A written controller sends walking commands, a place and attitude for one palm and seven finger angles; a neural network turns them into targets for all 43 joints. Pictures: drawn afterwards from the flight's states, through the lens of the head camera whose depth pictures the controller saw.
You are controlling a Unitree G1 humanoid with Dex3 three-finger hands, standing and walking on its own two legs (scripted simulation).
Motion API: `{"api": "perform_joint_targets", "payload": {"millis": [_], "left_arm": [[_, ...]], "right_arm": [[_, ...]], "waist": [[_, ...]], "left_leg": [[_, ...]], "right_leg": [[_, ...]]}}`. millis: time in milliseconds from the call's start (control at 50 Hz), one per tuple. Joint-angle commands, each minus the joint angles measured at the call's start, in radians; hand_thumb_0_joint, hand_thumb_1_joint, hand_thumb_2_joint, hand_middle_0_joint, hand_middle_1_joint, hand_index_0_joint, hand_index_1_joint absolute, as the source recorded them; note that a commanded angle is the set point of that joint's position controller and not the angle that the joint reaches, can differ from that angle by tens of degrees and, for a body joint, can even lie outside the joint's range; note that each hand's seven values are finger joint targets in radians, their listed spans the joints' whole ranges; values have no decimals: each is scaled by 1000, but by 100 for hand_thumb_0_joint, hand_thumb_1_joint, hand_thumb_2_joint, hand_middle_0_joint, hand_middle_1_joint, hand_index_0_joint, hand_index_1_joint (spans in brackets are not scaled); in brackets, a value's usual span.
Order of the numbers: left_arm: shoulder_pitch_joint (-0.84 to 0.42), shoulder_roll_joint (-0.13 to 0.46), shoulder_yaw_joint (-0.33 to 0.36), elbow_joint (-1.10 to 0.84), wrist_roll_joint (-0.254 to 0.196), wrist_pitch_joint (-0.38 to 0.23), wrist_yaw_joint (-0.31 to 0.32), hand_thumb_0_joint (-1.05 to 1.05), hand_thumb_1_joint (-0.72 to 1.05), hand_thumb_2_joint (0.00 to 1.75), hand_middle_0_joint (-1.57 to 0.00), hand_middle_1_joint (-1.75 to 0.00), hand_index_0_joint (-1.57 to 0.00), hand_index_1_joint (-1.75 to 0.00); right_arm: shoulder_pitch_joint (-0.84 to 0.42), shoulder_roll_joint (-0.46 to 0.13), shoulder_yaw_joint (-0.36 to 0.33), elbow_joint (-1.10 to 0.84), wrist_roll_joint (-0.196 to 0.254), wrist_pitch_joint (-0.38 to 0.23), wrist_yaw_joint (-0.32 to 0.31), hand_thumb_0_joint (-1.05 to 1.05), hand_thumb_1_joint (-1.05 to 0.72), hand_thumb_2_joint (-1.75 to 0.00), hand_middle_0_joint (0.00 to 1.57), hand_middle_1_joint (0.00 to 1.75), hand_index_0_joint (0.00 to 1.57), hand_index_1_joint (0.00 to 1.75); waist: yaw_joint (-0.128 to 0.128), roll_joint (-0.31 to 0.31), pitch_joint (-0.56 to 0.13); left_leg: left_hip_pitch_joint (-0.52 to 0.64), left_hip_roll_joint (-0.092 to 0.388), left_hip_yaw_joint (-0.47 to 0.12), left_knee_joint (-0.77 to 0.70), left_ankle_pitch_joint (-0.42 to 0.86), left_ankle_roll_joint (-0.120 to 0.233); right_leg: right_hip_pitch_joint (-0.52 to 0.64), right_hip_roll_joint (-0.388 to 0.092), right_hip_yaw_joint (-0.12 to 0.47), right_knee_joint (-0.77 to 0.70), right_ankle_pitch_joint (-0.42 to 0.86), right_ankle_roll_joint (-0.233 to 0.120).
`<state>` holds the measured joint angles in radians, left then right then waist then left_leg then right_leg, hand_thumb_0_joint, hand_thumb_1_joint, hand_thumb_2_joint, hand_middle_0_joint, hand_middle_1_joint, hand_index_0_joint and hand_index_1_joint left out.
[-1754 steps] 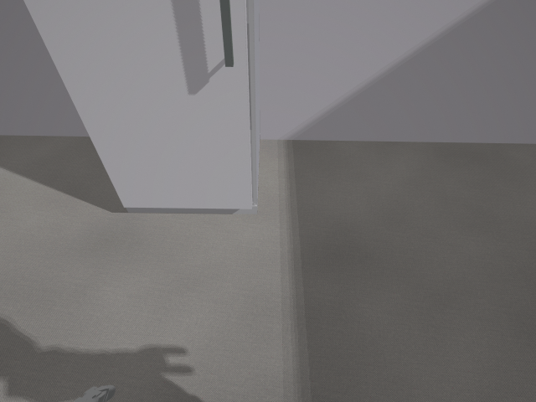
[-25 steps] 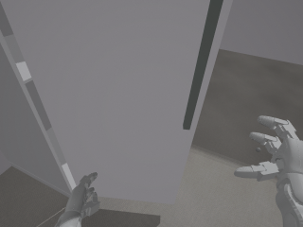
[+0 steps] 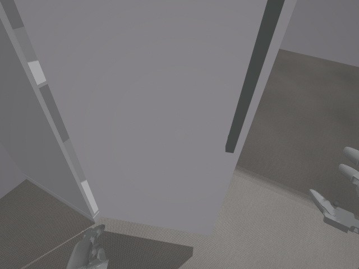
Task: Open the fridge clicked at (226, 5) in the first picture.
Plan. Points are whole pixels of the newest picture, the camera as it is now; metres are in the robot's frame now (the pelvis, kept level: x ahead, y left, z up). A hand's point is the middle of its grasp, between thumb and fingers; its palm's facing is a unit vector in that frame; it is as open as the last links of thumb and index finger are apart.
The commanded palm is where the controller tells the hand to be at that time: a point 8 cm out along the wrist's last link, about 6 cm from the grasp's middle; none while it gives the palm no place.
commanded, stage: draw the hand back to the body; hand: right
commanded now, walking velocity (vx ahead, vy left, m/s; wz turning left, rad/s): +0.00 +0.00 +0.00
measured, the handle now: (247, 84) +0.46 -0.15 +0.23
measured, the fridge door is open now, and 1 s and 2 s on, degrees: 71 71 71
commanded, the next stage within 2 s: step back with the hand held close in 0.54 s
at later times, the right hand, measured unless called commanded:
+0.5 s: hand (357, 212) +0.18 -0.29 +0.15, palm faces +0.49 +0.80 -0.34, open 7.5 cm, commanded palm +0.13 -0.32 +0.17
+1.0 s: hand (357, 221) +0.17 -0.28 +0.15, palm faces +0.36 +0.80 -0.49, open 7.4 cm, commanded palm +0.11 -0.32 +0.17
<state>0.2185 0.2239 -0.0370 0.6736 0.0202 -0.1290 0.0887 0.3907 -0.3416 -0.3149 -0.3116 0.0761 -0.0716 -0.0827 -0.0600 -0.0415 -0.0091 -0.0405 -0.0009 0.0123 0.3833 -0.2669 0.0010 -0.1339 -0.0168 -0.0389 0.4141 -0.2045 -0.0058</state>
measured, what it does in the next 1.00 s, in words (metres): stands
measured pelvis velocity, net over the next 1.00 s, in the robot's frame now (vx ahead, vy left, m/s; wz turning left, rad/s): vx -0.03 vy -0.02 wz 0.00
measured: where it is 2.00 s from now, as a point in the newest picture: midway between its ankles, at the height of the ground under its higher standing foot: outside the picture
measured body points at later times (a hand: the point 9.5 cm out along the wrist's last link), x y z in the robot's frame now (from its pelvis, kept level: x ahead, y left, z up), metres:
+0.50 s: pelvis +0.00 -0.01 +0.00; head -0.04 +0.00 +0.45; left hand +0.20 +0.19 -0.07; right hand +0.15 -0.33 +0.17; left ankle -0.03 +0.12 -0.74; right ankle +0.02 -0.12 -0.74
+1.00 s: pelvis -0.03 -0.02 +0.00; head -0.02 -0.02 +0.45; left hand +0.16 +0.22 -0.08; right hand +0.14 -0.32 +0.18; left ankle -0.03 +0.12 -0.74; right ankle +0.02 -0.12 -0.74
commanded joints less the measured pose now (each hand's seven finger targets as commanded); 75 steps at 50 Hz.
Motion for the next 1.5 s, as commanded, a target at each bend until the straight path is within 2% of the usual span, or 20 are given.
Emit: {"api": "perform_joint_targets", "payload": {"millis": [0,140,200,260,520,600,640,660,680,740,820,900,1000,1080,1160,1240,1340,1420,1460,1480], "left_arm": [[-174,111,46,-184,2,-62,6,0,90,90,-20,-30,-20,-30],[-165,109,50,-183,0,-56,6,0,90,90,-20,-30,-20,-30],[-162,114,49,-181,0,-58,7,0,90,90,-20,-30,-20,-30],[-162,115,47,-179,1,-61,9,0,90,90,-20,-30,-20,-30],[-174,108,41,-180,4,-52,2,0,90,90,-20,-30,-20,-30],[-174,113,45,-182,4,-50,2,0,90,90,-20,-30,-20,-30],[-181,110,42,-184,3,-53,3,0,90,90,-20,-30,-20,-30],[-195,130,40,-229,-8,-31,-1,0,90,90,-20,-30,-20,-30],[-189,114,39,-202,-1,-17,2,0,90,90,-20,-30,-20,-30],[-170,119,51,-222,0,11,-2,0,90,90,-20,-30,-20,-30],[-140,126,69,-249,-8,43,-4,0,90,90,-20,-30,-20,-30],[-140,129,79,-277,-13,59,2,0,90,90,-20,-30,-20,-30],[-132,134,86,-290,-20,56,11,0,90,90,-20,-30,-20,-30],[-120,139,85,-286,-24,39,12,0,90,90,-20,-30,-20,-30],[-110,142,87,-283,-26,18,9,0,90,90,-20,-30,-20,-30],[-99,138,87,-277,-20,0,8,0,90,90,-20,-30,-20,-30],[-77,123,81,-241,-14,-17,11,0,90,90,-20,-30,-20,-30],[-83,135,79,-235,-14,-31,19,0,90,90,-20,-30,-20,-30],[-104,159,83,-248,-11,-41,21,0,90,90,-20,-30,-20,-30],[-108,157,88,-249,-10,-42,20,0,90,90,-20,-30,-20,-30]], "right_arm": [[-85,-199,-138,-220,2,-74,-13,0,-65,-78,21,45,21,45],[-77,-201,-154,-240,0,-74,-17,0,-90,-90,20,30,20,30],[-99,-181,-126,-229,-4,-66,-17,0,-90,-90,20,30,20,30],[-137,-184,-122,-247,-7,-66,-24,0,-90,-90,20,30,20,30],[-108,-181,-136,-224,-4,-53,-22,0,-90,-90,20,30,20,30],[-97,-188,-141,-226,-5,-54,-21,0,-90,-90,20,30,20,30],[-168,-171,-108,-270,-7,-60,-20,0,-90,-90,20,30,20,30],[-303,-325,-244,-386,-20,-112,-38,0,-90,-90,20,30,20,30],[-174,-241,-188,-284,-17,-119,-33,0,-90,-90,20,30,20,30],[-42,-196,-154,-266,-25,-118,-27,0,-90,-90,20,30,20,30],[85,-208,-184,-304,-17,-131,-29,0,-90,-90,20,30,20,30],[108,-258,-234,-361,-12,-142,-37,0,-90,-90,20,30,20,30],[88,-267,-245,-366,-11,-155,-47,0,-90,-90,20,30,20,30],[74,-238,-221,-328,-23,-170,-55,0,-90,-90,20,30,20,30],[71,-229,-213,-329,-39,-190,-62,0,-90,-90,20,30,20,30],[60,-240,-219,-356,-48,-208,-69,0,-90,-90,20,30,20,30],[49,-259,-223,-393,-42,-222,-87,0,-90,-90,20,30,20,30],[46,-243,-219,-372,-45,-225,-90,0,-90,-90,20,30,20,30],[26,-235,-237,-374,-65,-232,-85,0,-90,-90,20,30,20,30],[13,-234,-242,-368,-76,-236,-81,0,-90,-90,20,30,20,30]], "waist": [[-26,1,-44],[-21,-35,-48],[-14,-4,-31],[-13,-44,-39],[-22,-43,-10],[-25,-3,-35],[-16,-31,-49],[21,-44,16],[27,15,12],[28,11,-26],[28,-28,-159],[27,-20,-198],[33,-17,-151],[40,-32,-75],[42,-36,-54],[41,-14,-52],[53,42,-78],[56,-71,-35],[45,-236,-31],[35,-271,-39]], "left_leg": [[-97,-4,18,-88,193,1],[-94,-4,17,-89,189,3],[-104,-9,21,-96,176,3],[-102,-7,20,-92,155,6],[-87,-6,23,-98,137,11],[-75,-11,25,-96,144,11],[-78,-7,20,-96,143,8],[-163,34,-25,-136,170,1],[-183,54,-20,-134,184,2],[-197,67,-14,-106,256,0],[-155,55,2,-28,330,-11],[-154,39,3,17,329,-18],[-164,28,-6,31,216,-22],[-166,22,-20,19,60,-19],[-163,21,-36,3,-68,-11],[-196,28,-46,-19,-162,3],[-379,92,-78,-84,-144,33],[-323,19,-36,0,-194,3],[-44,-84,7,276,-93,-23],[48,-106,13,401,-40,-21]], "right_leg": [[87,9,17,-52,159,-27],[100,10,16,-60,162,-26],[101,8,22,-64,155,-26],[106,10,30,-74,135,-24],[86,4,41,-93,119,-14],[96,2,44,-94,130,-16],[104,7,39,-90,125,-18],[23,-12,52,-46,75,-37],[15,-5,60,-23,89,-39],[23,-11,53,7,183,-35],[58,-34,57,17,368,-35],[40,-50,67,11,396,-36],[-61,-61,91,-31,214,-43],[-197,-68,120,-88,-96,-54],[-281,-69,141,-103,-275,-62],[-294,-58,142,-80,-312,-54],[-110,-14,90,88,-152,-23],[-223,-76,188,-64,-316,-40],[-529,-185,338,-312,-599,-95],[-627,-229,383,-357,-647,-122]]}}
